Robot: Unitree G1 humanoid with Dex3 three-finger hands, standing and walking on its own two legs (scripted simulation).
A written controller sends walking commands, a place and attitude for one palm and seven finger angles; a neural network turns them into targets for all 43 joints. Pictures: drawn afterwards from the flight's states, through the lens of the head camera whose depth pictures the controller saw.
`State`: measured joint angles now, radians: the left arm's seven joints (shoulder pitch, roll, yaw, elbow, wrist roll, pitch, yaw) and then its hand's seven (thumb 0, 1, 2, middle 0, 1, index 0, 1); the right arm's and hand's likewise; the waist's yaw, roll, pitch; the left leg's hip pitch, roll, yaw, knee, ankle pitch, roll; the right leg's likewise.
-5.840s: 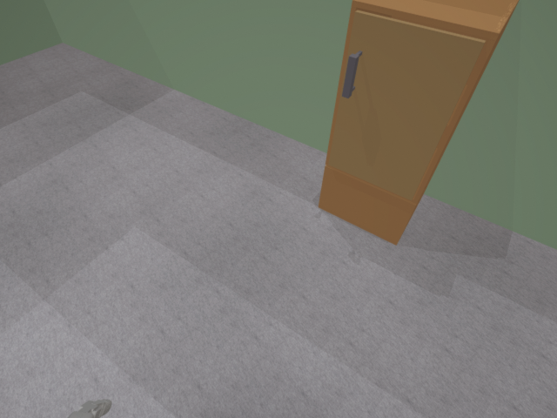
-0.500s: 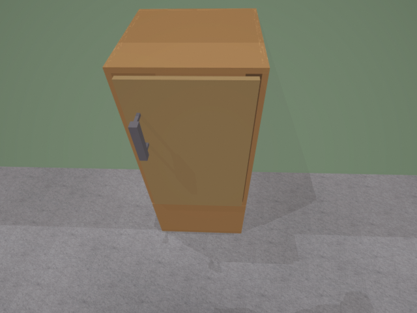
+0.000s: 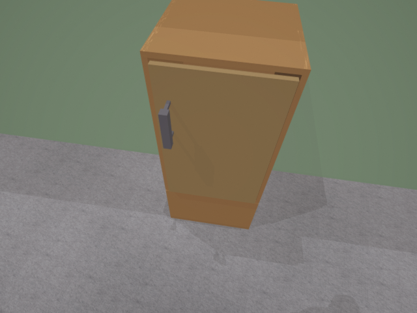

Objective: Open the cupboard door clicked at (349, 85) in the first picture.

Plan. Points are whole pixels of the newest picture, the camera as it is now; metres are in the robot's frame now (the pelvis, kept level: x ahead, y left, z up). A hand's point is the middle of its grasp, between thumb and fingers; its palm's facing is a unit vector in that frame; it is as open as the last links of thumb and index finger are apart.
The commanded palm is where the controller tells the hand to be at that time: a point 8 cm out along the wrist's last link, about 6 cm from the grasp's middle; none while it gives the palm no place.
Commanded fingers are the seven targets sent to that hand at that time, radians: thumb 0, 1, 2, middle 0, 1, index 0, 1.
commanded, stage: come to a stop and stand still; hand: left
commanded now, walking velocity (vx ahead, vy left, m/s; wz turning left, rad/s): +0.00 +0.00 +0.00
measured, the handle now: (168, 124) +0.59 +0.18 -0.04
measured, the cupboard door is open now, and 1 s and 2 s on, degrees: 0 0 0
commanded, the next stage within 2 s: look again from close up in 0.36 s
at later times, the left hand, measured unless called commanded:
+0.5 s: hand out of the picture +0.03 +0.19 -0.17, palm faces -0.01 -0.98 -0.20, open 7.3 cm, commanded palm none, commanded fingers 0.00 0.90 0.90 -0.20 -0.30 -0.20 -0.30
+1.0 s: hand out of the picture +0.00 +0.20 -0.16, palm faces +0.01 -0.97 -0.23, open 7.4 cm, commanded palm none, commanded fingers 0.00 0.90 0.90 -0.20 -0.30 -0.20 -0.30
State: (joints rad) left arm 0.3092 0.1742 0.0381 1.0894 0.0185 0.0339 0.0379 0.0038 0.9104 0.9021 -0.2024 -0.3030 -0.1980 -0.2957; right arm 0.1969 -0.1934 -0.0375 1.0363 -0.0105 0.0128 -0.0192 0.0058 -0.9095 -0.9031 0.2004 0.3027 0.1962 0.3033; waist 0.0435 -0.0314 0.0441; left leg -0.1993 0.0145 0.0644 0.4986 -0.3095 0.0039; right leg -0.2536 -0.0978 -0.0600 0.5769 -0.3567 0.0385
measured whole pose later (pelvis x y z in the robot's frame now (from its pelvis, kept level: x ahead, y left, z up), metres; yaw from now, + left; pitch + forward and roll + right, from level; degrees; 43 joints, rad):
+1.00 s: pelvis -0.04 +0.01 +0.00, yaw +0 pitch -3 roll +0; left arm 0.27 0.20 0.00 1.01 0.02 0.01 0.03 0.00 0.91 0.90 -0.20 -0.30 -0.20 -0.30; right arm 0.25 -0.19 0.00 1.02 -0.02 0.00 -0.01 0.00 -0.91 -0.90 0.20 0.30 0.20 0.30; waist 0.00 0.00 0.00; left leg -0.19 0.02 0.07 0.51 -0.26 0.02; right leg -0.21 -0.05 -0.08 0.49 -0.22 0.01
